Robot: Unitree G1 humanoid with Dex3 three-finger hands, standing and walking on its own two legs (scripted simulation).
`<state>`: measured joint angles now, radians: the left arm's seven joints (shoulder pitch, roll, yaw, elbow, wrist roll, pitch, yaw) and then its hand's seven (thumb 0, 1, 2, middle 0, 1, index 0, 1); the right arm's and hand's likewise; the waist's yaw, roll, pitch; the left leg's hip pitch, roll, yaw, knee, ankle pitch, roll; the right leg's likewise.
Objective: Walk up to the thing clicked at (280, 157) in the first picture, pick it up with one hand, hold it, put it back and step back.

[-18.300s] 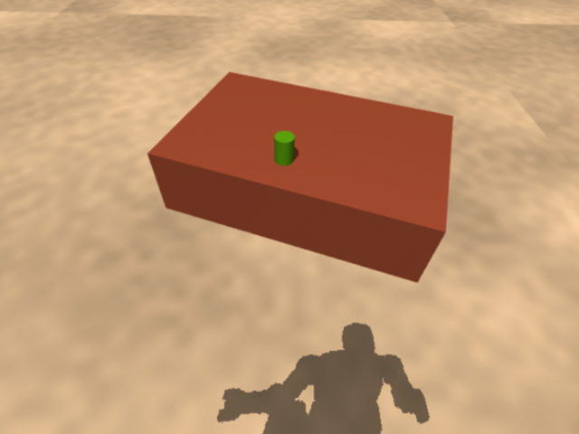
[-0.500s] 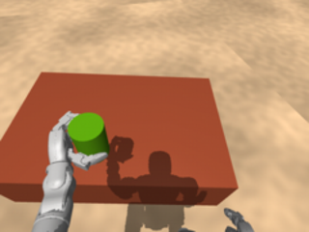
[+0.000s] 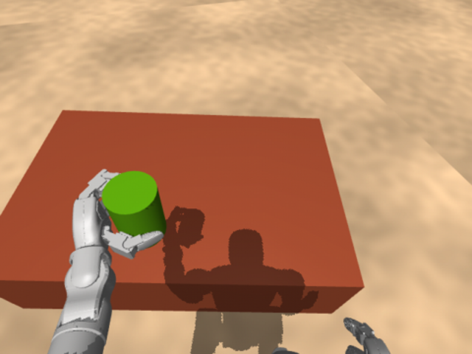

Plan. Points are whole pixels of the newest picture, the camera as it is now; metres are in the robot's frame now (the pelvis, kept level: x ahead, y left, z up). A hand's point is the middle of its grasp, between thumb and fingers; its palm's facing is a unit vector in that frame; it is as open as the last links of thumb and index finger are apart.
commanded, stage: hold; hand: left
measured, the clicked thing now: (137, 211) +0.34 +0.16 +0.06
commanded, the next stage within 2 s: crouch in 0.46 s
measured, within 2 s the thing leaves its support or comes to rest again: neither
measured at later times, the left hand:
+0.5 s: hand (129, 210) +0.34 +0.18 +0.05, palm faces +0.21 -0.98 -0.02, open 11.3 cm
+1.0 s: hand (135, 217) +0.38 +0.20 -0.04, palm faces +0.23 -0.97 -0.02, open 11.3 cm
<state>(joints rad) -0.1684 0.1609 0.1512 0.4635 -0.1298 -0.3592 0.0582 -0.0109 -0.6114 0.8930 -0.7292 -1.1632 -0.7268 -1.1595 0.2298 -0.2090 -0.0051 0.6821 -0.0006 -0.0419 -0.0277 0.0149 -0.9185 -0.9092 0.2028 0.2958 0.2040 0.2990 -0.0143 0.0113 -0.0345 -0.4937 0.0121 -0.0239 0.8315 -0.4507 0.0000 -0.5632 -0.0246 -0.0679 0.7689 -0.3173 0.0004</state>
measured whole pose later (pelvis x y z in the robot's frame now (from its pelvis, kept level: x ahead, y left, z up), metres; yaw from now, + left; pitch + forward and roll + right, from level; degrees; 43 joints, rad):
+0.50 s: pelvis +0.00 +0.00 +0.00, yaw +0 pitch +6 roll -1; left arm -0.19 0.17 0.15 0.48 -0.12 -0.35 0.06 -0.01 -0.61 0.89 -0.73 -1.16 -0.73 -1.16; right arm 0.23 -0.21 -0.01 0.69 0.00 -0.04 -0.03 0.01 -0.92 -0.91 0.20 0.30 0.20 0.30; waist -0.01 0.01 -0.03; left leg -0.48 0.01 -0.02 0.82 -0.45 0.00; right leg -0.55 -0.02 -0.07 0.76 -0.31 0.00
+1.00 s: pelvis -0.02 +0.00 -0.05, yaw +0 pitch +18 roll -1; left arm -0.49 0.26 0.27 0.91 -0.11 -0.58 0.02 -0.01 -0.61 0.88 -0.75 -1.14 -0.74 -1.14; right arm 0.22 -0.24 -0.01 0.68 -0.04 -0.06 0.01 0.01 -0.90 -0.90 0.20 0.30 0.21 0.30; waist -0.07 -0.03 -0.09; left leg -0.93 0.00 -0.04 1.15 -0.54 0.00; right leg -1.00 -0.04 -0.07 1.07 -0.39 -0.01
